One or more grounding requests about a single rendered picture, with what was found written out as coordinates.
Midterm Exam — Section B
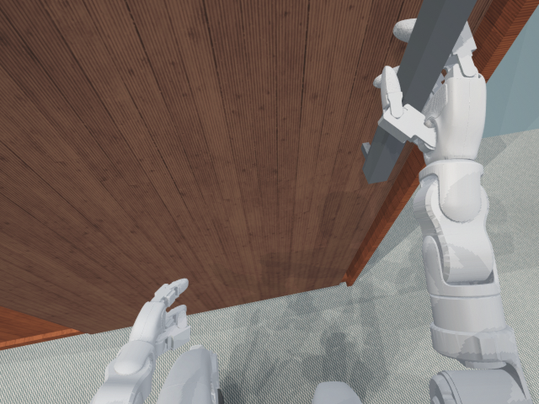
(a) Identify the left robot thigh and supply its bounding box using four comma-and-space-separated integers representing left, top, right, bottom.
156, 348, 220, 404

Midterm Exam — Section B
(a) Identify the robot thigh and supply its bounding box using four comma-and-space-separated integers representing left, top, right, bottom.
312, 381, 362, 404
156, 348, 220, 404

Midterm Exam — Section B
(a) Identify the robot left forearm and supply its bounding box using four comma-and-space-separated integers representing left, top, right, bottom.
89, 341, 157, 404

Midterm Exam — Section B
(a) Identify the right robot hand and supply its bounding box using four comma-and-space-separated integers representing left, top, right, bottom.
373, 19, 487, 166

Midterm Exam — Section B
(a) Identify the handle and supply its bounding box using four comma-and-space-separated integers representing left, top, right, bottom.
361, 0, 477, 184

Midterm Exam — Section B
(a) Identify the right robot upper arm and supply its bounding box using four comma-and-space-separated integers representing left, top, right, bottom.
430, 369, 528, 404

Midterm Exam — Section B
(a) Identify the left robot hand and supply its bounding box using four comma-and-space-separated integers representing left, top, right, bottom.
128, 279, 191, 357

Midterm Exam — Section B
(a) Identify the right robot thigh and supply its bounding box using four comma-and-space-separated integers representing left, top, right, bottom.
312, 381, 362, 404

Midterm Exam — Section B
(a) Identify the robot right forearm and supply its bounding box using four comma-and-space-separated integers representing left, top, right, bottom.
413, 159, 533, 404

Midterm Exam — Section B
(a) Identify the wardrobe door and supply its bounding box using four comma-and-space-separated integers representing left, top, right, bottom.
0, 0, 493, 334
0, 306, 70, 343

